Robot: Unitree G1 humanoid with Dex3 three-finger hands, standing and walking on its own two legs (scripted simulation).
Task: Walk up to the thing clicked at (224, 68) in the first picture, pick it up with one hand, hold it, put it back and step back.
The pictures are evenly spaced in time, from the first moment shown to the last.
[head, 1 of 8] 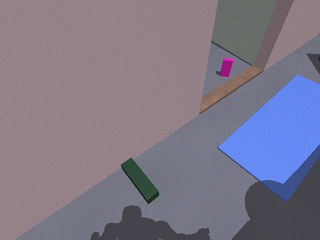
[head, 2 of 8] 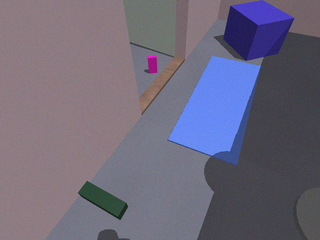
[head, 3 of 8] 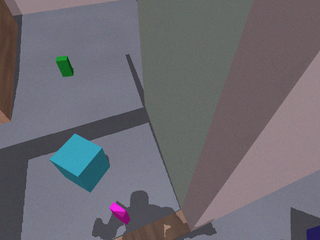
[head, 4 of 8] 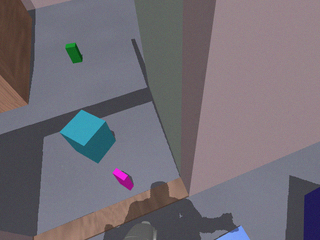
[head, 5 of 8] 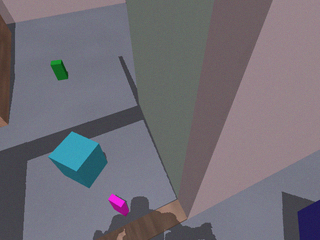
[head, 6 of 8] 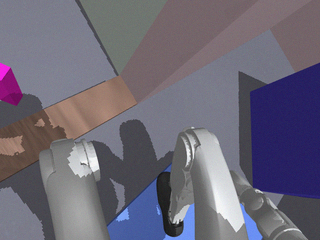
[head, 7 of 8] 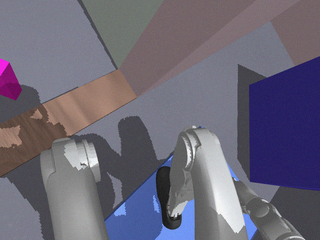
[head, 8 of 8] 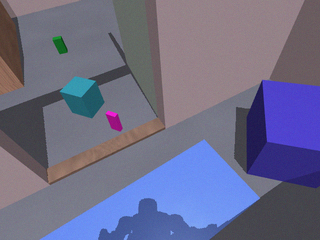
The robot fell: no
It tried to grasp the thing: yes
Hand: left
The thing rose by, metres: 0.00
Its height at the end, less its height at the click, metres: +0.00
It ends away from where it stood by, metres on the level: 0.00
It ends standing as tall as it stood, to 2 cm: yes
